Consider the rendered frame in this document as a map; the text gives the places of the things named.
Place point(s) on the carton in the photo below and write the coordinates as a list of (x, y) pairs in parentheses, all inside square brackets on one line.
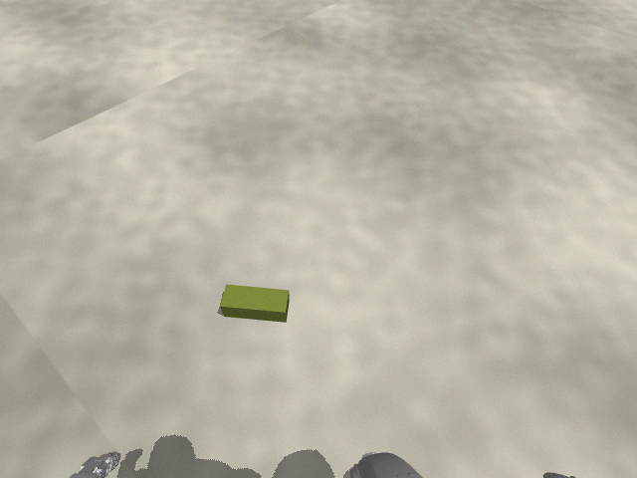
[(255, 303)]

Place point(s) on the left robot hand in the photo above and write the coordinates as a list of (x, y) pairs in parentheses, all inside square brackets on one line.
[(98, 467)]

